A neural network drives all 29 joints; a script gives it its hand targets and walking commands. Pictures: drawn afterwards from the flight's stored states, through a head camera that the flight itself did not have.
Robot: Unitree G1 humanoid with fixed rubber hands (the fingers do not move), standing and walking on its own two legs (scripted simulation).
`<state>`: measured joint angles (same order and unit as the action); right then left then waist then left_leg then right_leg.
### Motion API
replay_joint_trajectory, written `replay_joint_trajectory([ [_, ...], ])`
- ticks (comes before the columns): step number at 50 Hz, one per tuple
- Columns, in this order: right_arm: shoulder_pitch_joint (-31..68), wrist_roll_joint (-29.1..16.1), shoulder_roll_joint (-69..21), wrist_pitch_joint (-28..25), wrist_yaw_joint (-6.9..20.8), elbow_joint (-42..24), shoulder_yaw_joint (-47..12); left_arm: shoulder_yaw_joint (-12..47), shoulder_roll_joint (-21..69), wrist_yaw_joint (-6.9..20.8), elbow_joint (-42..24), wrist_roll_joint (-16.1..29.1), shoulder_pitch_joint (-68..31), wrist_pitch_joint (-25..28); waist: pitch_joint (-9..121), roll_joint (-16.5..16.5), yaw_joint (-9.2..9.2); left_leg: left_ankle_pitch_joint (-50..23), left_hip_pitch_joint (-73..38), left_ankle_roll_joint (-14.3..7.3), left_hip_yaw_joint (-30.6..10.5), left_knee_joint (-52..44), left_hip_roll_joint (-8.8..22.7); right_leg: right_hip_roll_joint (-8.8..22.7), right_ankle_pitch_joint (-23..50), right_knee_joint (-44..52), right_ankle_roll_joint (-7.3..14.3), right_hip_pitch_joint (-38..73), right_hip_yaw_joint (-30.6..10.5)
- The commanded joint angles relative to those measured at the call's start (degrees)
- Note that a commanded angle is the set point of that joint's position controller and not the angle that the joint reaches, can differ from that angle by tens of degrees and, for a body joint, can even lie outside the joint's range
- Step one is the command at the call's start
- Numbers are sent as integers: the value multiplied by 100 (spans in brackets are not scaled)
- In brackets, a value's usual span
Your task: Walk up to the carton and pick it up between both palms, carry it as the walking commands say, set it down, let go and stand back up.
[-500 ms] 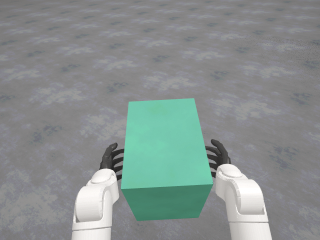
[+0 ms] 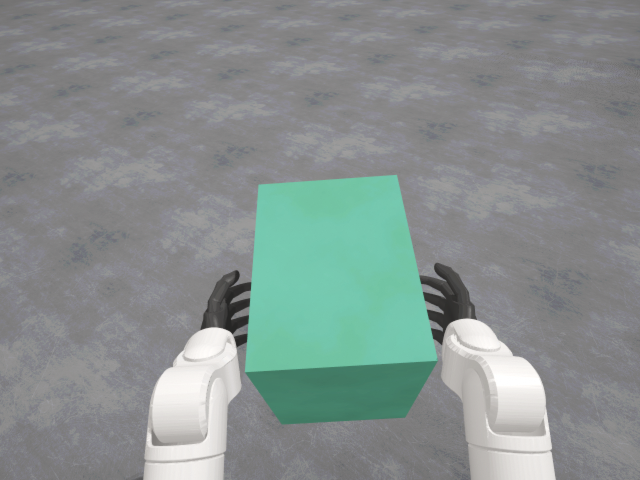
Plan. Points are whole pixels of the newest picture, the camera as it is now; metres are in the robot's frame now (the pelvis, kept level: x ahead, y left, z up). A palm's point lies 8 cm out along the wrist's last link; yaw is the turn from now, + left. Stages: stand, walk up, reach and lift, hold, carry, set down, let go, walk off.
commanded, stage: carry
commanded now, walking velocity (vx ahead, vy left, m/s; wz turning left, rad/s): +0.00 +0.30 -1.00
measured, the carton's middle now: (335, 307) +0.36 +0.00 +0.04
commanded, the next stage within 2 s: none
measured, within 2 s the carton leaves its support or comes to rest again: neither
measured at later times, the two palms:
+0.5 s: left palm (159, 404) +0.22 +0.19 +0.07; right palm (415, 408) +0.20 -0.08 +0.08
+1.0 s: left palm (251, 361) +0.27 +0.10 +0.06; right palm (490, 472) +0.15 -0.14 +0.05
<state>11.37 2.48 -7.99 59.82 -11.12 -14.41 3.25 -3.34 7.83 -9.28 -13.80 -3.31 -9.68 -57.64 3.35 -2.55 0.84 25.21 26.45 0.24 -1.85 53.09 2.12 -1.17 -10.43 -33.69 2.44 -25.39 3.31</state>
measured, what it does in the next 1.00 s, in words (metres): steps to the left, turning right: left foot, then right foot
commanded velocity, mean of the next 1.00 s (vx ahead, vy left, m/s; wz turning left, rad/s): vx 0.00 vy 0.30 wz -1.00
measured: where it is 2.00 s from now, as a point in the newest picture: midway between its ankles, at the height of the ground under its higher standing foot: outside the picture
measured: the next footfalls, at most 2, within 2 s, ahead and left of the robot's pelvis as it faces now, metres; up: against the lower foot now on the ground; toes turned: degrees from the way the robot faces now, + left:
left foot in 0.08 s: +0.01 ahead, +0.14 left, +0.00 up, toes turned +1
right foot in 0.78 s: -0.10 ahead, -0.02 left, +0.00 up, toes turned -29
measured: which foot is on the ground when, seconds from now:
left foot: up 0.00-0.06, down 0.08-0.80, up 0.82-1.00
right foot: down 0.00-0.42, up 0.44-0.76, down 0.78-1.00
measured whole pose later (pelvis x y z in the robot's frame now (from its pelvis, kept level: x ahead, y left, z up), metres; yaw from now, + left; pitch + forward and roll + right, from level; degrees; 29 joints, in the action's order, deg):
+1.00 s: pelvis -0.04 +0.11 +0.00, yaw -28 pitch +6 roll +1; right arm 9.5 0.4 -7.8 64.1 -10.8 -24.5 3.2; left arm -0.1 7.7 -11.5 -25.4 -3.3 -8.4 -64.4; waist -4.4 0.1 -0.6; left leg 29.1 35.9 2.6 4.5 56.8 2.8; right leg 3.2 -22.6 -40.2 -1.8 -23.7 -1.3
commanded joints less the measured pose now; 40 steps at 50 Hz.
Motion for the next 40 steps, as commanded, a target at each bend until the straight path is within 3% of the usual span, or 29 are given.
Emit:
replay_joint_trajectory([
  [1, 2156, -1760, -5341, 221, 785, -1293, -3392, 3185, 5243, 529, -1542, 1571, -2052, -315, 2292, 1045, -179, 173, -64, -177, 98, -1597, 128, 1980, 1461, 767, 809, 2008, -1505],
  [2, 2022, -1710, -5298, 314, 783, -1185, -3306, 3177, 5177, 503, -1399, 1506, -1933, -436, 2322, 988, -98, -588, -530, -165, -3, -2556, 195, 1823, 1582, 606, 583, 1886, -1347],
  [3, 1974, -1661, -5265, 377, 772, -1159, -3232, 3173, 5141, 491, -1308, 1507, -1777, -532, 2378, 558, -132, -1735, -1108, -220, -323, -2773, 405, 1472, 1586, 153, 273, 1482, -938],
  [4, 2044, -1639, -5244, 431, 765, -1136, -3184, 3140, 5118, 497, -1246, 1511, -1777, -613, 2228, -205, -220, -2673, -1384, -340, -946, -2700, 919, 1079, 927, -235, -5, 902, -615],
  [5, 2000, -1597, -5250, 477, 761, -1070, -3112, 3140, 5173, 512, -1207, 1537, -1815, -664, 2042, -696, -265, -3021, -1563, -453, -1064, -2798, 1287, 786, -459, -207, -172, 441, -369],
  [6, 2029, -1556, -5304, 502, 757, -1102, -3099, 3149, 5257, 533, -1212, 1575, -1915, -710, 1744, -713, -254, -3443, -1582, -536, -440, -2649, 1195, 369, -1036, -127, -238, 267, 222],
  [8, 2179, -1616, -5466, 538, 798, -1114, -3072, 3385, 5414, 567, -1496, 1733, -2436, -749, 1330, -766, -243, -2467, -1339, -531, 160, -2525, 929, 269, -880, -219, -93, 102, 370],
  [12, 2323, -1525, -5417, 601, 739, -1044, -2903, 3411, 5440, 610, -1506, 1867, -2976, -843, 1071, -179, -285, -829, 124, -418, 455, -1962, 581, 555, -740, -109, 163, 1001, -199],
  [13, 2429, -1553, -5420, 625, 721, -1082, -2935, 3309, 5424, 603, -1410, 1841, -2899, -865, 1001, 398, -334, -343, 560, -336, 608, -1572, 397, 877, -752, 237, 287, 1292, -712],
  [14, 2448, -1510, -5407, 656, 701, -1062, -2927, 3219, 5376, 605, -1280, 1811, -2782, -894, 1196, 1307, -348, 366, 1025, -186, 908, -871, 74, 1604, -714, 722, 491, 1584, -1722],
  [15, 2447, -1530, -5390, 666, 697, -1130, -2974, 3145, 5366, 579, -1210, 1768, -2575, -898, 1500, 1895, -327, 779, 859, -55, 689, -128, 125, 2385, -728, 1159, 740, 1406, -2814],
  [16, 2202, -1544, -5400, 659, 701, -1076, -3018, 3134, 5264, 562, -1266, 1748, -2389, -874, 1497, 1745, -235, 664, 448, 18, 39, 38, 232, 2548, -1145, 1502, 737, 870, -3475],
  [17, 2131, -1580, -5472, 642, 709, -1104, -3056, 3179, 5281, 564, -1396, 1754, -2368, -856, 1520, 1481, -199, 619, -68, 19, -203, -71, 254, 2431, -1582, 1642, 580, 349, -3526],
  [18, 2126, -1606, -5490, 632, 719, -1099, -3036, 3217, 5299, 553, -1426, 1747, -2383, -860, 1532, 1373, -181, 637, -750, -14, -241, -379, 216, 2292, -1846, 1800, 340, -345, -3441],
  [19, 2171, -1610, -5533, 584, 740, -1179, -2971, 3303, 5354, 561, -1536, 1794, -2559, -849, 1578, 1136, -122, 407, -1547, -62, -573, -1181, 477, 2080, -2009, 1476, 95, -1106, -2974],
  [20, 2330, -1647, -5585, 547, 747, -1264, -2911, 3345, 5463, 562, -1563, 1849, -2630, -835, 1473, 180, -47, 615, -2337, -114, -853, -2643, 963, 1214, -2131, 524, -216, -1957, -1569],
  [21, 2317, -1665, -5668, 520, 779, -1247, -2857, 3421, 5607, 564, -1696, 1904, -2822, -804, 1356, -1772, -15, 1323, -2024, -346, -1608, -4288, 2142, -15, -2151, -1726, -437, -2222, 363],
  [22, 2212, -1641, -5683, 509, 824, -1187, -2787, 3469, 5621, 546, -1730, 1859, -2932, -780, 1175, -1749, -69, 1226, -1538, -520, -1278, -4394, 2621, 302, -2304, -3104, -461, -2344, 299],
  [24, 2309, -1613, -5739, 374, 838, -1416, -2825, 3644, 5842, 586, -1919, 2028, -3115, -641, 1112, -718, -198, 914, -1047, -173, -195, -4188, 1997, 462, -1689, -3864, -352, -1806, 24],
  [25, 2262, -1602, -5778, 326, 822, -1438, -2823, 3703, 5879, 619, -1959, 2098, -3152, -642, 1176, -544, -176, 142, -1267, -296, 65, -3866, 1708, 493, -1433, -4010, -356, -1807, 93],
  [26, 2191, -1596, -5794, 269, 810, -1464, -2859, 3717, 5884, 648, -2017, 2148, -3169, -623, 1299, -375, -177, -619, -1652, -448, 472, -3440, 1447, 554, -1271, -3865, -400, -1807, 170],
  [28, 2022, -1626, -5799, 236, 801, -1403, -2905, 3659, 5789, 654, -1981, 2095, -2903, -609, 1547, -319, -180, -1786, -2270, -561, 807, -2940, 1307, 553, -1285, -3543, -374, -1697, 256],
  [33, 1418, -1505, -5471, 284, 741, -1294, -2896, 3645, 5291, 597, -2080, 1952, -2357, -620, 1793, -618, -146, -3781, -2779, -819, 1228, -2460, 1819, 618, -1551, -2686, -286, -1219, 514],
  [35, 1417, -1427, -5355, 346, 711, -1264, -2951, 3557, 5139, 631, -1938, 1937, -2189, -683, 1742, -589, -162, -4323, -2544, -804, 1444, -2143, 1973, 688, -1659, -1862, -139, -701, 551],
  [36, 1431, -1411, -5397, 372, 707, -1271, -3006, 3548, 5169, 651, -1952, 1964, -2217, -702, 1767, -628, -188, -4577, -2392, -755, 1603, -1900, 1891, 651, -1803, -1294, -65, -249, 557],
  [37, 1463, -1413, -5398, 384, 706, -1269, -3049, 3531, 5214, 673, -1914, 1968, -2269, -706, 1813, -546, -244, -5012, -2210, -639, 1705, -1422, 1777, 599, -1801, -680, 5, 211, 427],
  [38, 1539, -1425, -5341, 404, 691, -1285, -3088, 3468, 5289, 697, -1855, 1950, -2195, -714, 1917, -201, -398, -5176, -1782, -455, 1758, -787, 1575, 669, -1232, 359, 94, 916, -4],
  [39, 1664, -1451, -5331, 412, 690, -1288, -3127, 3461, 5353, 717, -1835, 1943, -2154, -702, 1811, 399, -517, -3239, -454, -164, 1739, -171, 1312, 1237, 49, 1166, 348, 2033, -1000],
  [40, 1610, -1465, -5489, 403, 699, -1341, -3251, 3453, 5336, 732, -1736, 1940, -2225, -663, 1702, 1836, -306, 591, 1419, 170, 1822, 569, 550, 2389, 4249, 871, 777, 3360, -2734],
])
